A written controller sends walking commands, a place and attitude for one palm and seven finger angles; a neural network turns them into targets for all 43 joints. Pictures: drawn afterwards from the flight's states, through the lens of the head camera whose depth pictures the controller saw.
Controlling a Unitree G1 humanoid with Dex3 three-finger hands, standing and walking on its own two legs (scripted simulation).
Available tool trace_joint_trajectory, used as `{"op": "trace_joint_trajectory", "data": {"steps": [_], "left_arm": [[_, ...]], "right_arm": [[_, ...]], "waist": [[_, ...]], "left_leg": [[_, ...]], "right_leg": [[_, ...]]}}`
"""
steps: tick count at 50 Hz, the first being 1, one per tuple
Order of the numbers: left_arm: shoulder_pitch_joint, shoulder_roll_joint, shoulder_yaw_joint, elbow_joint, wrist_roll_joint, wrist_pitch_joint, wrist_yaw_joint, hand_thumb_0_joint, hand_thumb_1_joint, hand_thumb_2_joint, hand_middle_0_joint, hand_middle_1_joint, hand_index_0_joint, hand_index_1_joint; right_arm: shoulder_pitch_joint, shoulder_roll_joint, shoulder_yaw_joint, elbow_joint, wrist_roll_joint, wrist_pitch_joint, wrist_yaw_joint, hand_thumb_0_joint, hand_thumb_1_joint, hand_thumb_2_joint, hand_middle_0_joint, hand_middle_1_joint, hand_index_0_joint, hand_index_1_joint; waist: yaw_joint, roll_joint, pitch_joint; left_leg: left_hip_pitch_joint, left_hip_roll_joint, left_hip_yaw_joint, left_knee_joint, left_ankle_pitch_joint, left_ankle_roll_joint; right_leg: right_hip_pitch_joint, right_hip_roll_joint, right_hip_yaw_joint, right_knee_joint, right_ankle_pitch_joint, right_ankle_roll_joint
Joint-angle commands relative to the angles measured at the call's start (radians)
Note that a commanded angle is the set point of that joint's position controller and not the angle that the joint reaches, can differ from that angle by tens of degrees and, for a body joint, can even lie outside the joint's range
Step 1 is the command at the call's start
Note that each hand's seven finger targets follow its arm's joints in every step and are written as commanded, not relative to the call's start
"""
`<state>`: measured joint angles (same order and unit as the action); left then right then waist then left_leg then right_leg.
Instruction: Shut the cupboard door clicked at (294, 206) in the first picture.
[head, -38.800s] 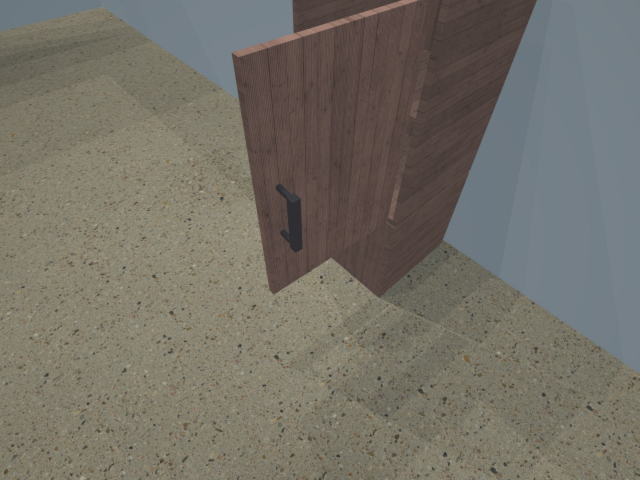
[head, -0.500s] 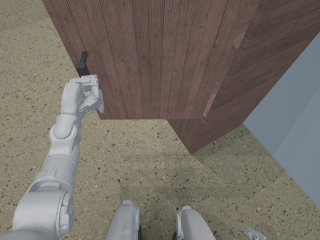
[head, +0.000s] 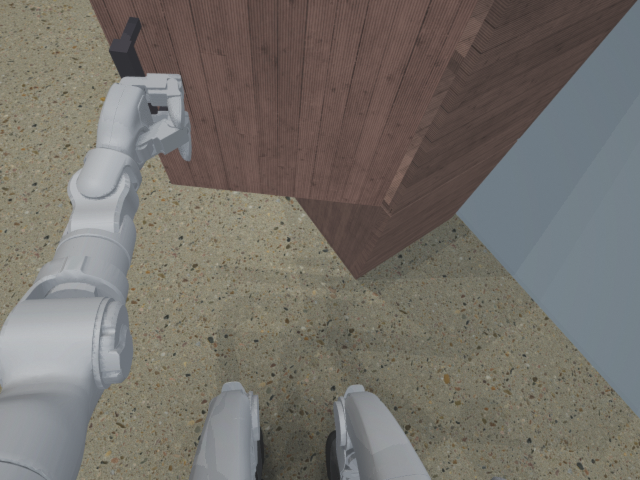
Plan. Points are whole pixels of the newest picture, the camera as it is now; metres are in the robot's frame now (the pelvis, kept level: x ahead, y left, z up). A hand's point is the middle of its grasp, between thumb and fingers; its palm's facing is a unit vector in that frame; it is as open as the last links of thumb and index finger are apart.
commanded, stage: push the door shut along its arc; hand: left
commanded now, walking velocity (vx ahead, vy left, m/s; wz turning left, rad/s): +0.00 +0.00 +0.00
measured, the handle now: (146, 85) +0.59 +0.18 +0.06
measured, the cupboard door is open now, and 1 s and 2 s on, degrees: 52 42 38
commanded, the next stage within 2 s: pull the fist back off the door in 0.94 s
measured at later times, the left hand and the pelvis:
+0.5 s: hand (221, 88) +0.58 +0.09 +0.07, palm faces -0.30 -0.95 -0.05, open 2.8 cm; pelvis +0.01 +0.00 -0.01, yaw -3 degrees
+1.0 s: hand (233, 75) +0.60 +0.08 +0.08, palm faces -0.38 -0.92 -0.04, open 3.3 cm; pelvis +0.00 +0.00 -0.03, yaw -3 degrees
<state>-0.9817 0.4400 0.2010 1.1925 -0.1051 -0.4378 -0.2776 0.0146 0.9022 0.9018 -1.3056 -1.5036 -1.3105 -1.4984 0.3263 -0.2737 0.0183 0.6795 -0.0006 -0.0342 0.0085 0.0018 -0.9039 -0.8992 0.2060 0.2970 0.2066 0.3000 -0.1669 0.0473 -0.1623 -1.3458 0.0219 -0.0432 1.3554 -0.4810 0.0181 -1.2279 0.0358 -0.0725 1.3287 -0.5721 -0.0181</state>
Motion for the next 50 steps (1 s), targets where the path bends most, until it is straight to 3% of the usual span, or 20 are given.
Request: {"op": "trace_joint_trajectory", "data": {"steps": [1,2,4,8,13,15,18,21,23,25,28,31,34,36,40,44,50], "left_arm": [[-0.592,0.118,0.004,-0.208,0.004,-0.051,-0.031,0.0,0.9,0.9,-1.3,-1.5,-1.3,-1.5],[-0.611,0.102,-0.015,-0.187,0.009,-0.041,-0.033,0.0,0.9,0.9,-1.3,-1.5,-1.3,-1.5],[-0.642,0.118,-0.007,-0.179,0.014,-0.029,-0.032,0.0,0.9,0.9,-1.3,-1.5,-1.3,-1.5],[-0.659,0.214,0.072,-0.182,0.017,-0.018,-0.033,0.0,0.9,0.9,-1.3,-1.5,-1.3,-1.5],[-0.653,0.285,0.12,-0.104,0.05,0.016,-0.036,0.0,0.9,0.9,-1.3,-1.5,-1.3,-1.5],[-0.657,0.324,0.147,-0.114,0.066,0.02,-0.036,0.0,0.9,0.9,-1.3,-1.5,-1.3,-1.5],[-0.618,0.337,0.156,-0.13,0.071,0.036,-0.059,0.0,0.9,0.9,-1.3,-1.5,-1.3,-1.5],[-0.673,0.354,0.158,-0.139,0.067,0.052,-0.084,0.0,0.9,0.9,-1.3,-1.5,-1.3,-1.5],[-0.691,0.333,0.135,-0.164,0.064,0.066,-0.1,0.0,0.9,0.9,-1.3,-1.5,-1.3,-1.5],[-0.734,0.275,0.089,-0.176,0.053,0.077,-0.116,0.0,0.9,0.9,-1.3,-1.5,-1.3,-1.5],[-0.784,0.281,0.08,-0.165,0.05,0.095,-0.125,0.0,0.9,0.9,-1.3,-1.5,-1.3,-1.5],[-0.848,0.229,0.033,-0.14,0.048,0.103,-0.133,0.0,0.9,0.9,-1.3,-1.5,-1.3,-1.5],[-0.891,0.245,0.035,-0.115,0.05,0.116,-0.13,0.0,0.9,0.9,-1.3,-1.5,-1.3,-1.5],[-0.929,0.256,0.037,-0.132,0.048,0.11,-0.136,0.0,0.9,0.9,-1.3,-1.5,-1.3,-1.5],[-0.952,0.223,0.009,-0.138,0.054,0.116,-0.148,0.0,0.9,0.9,-1.3,-1.5,-1.3,-1.5],[-0.974,0.247,0.012,-0.082,0.068,0.147,-0.148,0.0,0.9,0.9,-1.3,-1.5,-1.3,-1.5],[-1.05,0.193,-0.035,-0.112,0.086,0.162,-0.142,0.0,0.9,0.9,-1.3,-1.5,-1.3,-1.5]], "right_arm": [[0.17,-0.188,-0.065,-0.051,-0.003,-0.018,-0.012,0.0,-0.9,-0.9,0.2,0.3,0.2,0.3],[0.172,-0.185,-0.063,-0.045,-0.003,-0.018,-0.011,0.0,-0.9,-0.9,0.2,0.3,0.2,0.3],[0.18,-0.185,-0.058,-0.045,-0.003,-0.02,-0.008,0.0,-0.9,-0.9,0.2,0.3,0.2,0.3],[0.202,-0.191,-0.054,-0.048,-0.009,-0.02,-0.006,0.0,-0.9,-0.9,0.2,0.3,0.2,0.3],[0.218,-0.185,-0.039,-0.061,-0.008,-0.012,-0.001,0.0,-0.9,-0.9,0.2,0.3,0.2,0.3],[0.23,-0.185,-0.039,-0.066,-0.013,-0.01,0.001,0.0,-0.9,-0.9,0.2,0.3,0.2,0.3],[0.241,-0.185,-0.044,-0.075,-0.014,0.001,0.005,0.0,-0.9,-0.9,0.2,0.3,0.2,0.3],[0.255,-0.185,-0.045,-0.068,-0.012,0.004,0.001,0.0,-0.9,-0.9,0.2,0.3,0.2,0.3],[0.258,-0.183,-0.05,-0.065,-0.009,0.006,-0.002,0.0,-0.9,-0.9,0.2,0.3,0.2,0.3],[0.264,-0.179,-0.052,-0.055,-0.01,-0.002,-0.003,0.0,-0.9,-0.9,0.2,0.3,0.2,0.3],[0.27,-0.184,-0.053,-0.034,-0.008,-0.007,-0.01,0.0,-0.9,-0.9,0.2,0.3,0.2,0.3],[0.268,-0.182,-0.05,-0.018,-0.009,-0.023,-0.017,0.0,-0.9,-0.9,0.2,0.3,0.2,0.3],[0.269,-0.183,-0.043,-0.005,-0.014,-0.036,-0.022,0.0,-0.9,-0.9,0.2,0.3,0.2,0.3],[0.267,-0.187,-0.043,0.001,-0.018,-0.048,-0.024,0.0,-0.9,-0.9,0.2,0.3,0.2,0.3],[0.262,-0.187,-0.044,0.007,-0.025,-0.064,-0.023,0.0,-0.9,-0.9,0.2,0.3,0.2,0.3],[0.257,-0.192,-0.034,0.012,-0.023,-0.071,-0.031,0.0,-0.9,-0.9,0.2,0.3,0.2,0.3],[0.266,-0.194,-0.034,0.031,-0.031,-0.093,-0.033,0.0,-0.9,-0.9,0.2,0.3,0.2,0.3]], "waist": [[-0.092,0.143,-0.523],[-0.106,0.142,-0.502],[-0.109,0.155,-0.49],[-0.096,0.166,-0.556],[-0.104,0.137,-0.512],[-0.099,0.156,-0.55],[-0.088,0.168,-0.599],[-0.107,0.149,-0.587],[-0.111,0.153,-0.603],[-0.131,0.16,-0.598],[-0.148,0.164,-0.582],[-0.172,0.189,-0.561],[-0.184,0.201,-0.54],[-0.188,0.227,-0.572],[-0.192,0.281,-0.596],[-0.21,0.248,-0.562],[-0.235,0.32,-0.59]], "left_leg": [[0.598,0.016,-0.098,-0.14,0.162,0.02],[0.589,0.017,-0.1,-0.139,0.146,0.02],[0.572,0.017,-0.098,-0.134,0.14,0.021],[0.565,0.019,-0.09,-0.109,0.211,0.023],[0.455,0.022,-0.069,-0.08,0.216,0.031],[0.464,0.023,-0.068,-0.066,0.263,0.034],[0.477,0.024,-0.059,-0.056,0.324,0.03],[0.454,0.026,-0.055,-0.045,0.317,0.036],[0.462,0.025,-0.052,-0.043,0.318,0.036],[0.494,0.024,-0.058,-0.039,0.336,0.04],[0.498,0.027,-0.062,-0.033,0.32,0.039],[0.507,0.025,-0.066,-0.021,0.303,0.041],[0.482,0.024,-0.062,-0.01,0.287,0.043],[0.502,0.024,-0.064,0.002,0.304,0.044],[0.556,0.024,-0.076,0.009,0.343,0.04],[0.48,0.026,-0.068,0.025,0.278,0.044],[0.573,0.034,-0.098,0.025,0.3,0.042]], "right_leg": [[-0.02,0.015,0.037,-0.192,0.158,-0.028],[-0.036,0.017,0.034,-0.193,0.149,-0.027],[-0.037,0.019,0.035,-0.192,0.144,-0.028],[-0.006,0.022,0.038,-0.176,0.182,-0.03],[0.021,0.03,0.047,-0.166,0.191,-0.024],[0.026,0.033,0.047,-0.148,0.226,-0.026],[0.063,0.034,0.049,-0.142,0.292,-0.022],[0.073,0.037,0.055,-0.148,0.306,-0.016],[0.081,0.038,0.057,-0.153,0.315,-0.017],[0.051,0.04,0.054,-0.156,0.324,-0.017],[0.022,0.041,0.049,-0.163,0.301,-0.017],[-0.03,0.042,0.048,-0.166,0.274,-0.02],[-0.042,0.045,0.046,-0.166,0.255,-0.023],[-0.057,0.046,0.043,-0.154,0.259,-0.025],[-0.105,0.051,0.028,-0.136,0.266,-0.033],[-0.105,0.053,0.029,-0.135,0.235,-0.028],[-0.213,0.054,0.004,-0.109,0.22,-0.032]]}}
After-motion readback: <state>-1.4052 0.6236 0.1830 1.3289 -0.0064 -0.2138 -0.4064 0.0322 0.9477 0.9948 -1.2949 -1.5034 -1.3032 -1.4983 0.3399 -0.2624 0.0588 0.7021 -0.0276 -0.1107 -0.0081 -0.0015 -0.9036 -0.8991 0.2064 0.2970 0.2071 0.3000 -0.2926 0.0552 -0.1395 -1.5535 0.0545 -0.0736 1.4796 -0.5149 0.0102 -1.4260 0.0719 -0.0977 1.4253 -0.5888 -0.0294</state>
